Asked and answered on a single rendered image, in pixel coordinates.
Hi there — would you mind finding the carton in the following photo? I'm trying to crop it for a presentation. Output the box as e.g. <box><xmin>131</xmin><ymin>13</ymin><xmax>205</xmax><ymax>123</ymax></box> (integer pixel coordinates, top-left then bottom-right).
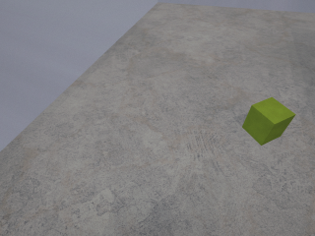
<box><xmin>242</xmin><ymin>97</ymin><xmax>296</xmax><ymax>146</ymax></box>

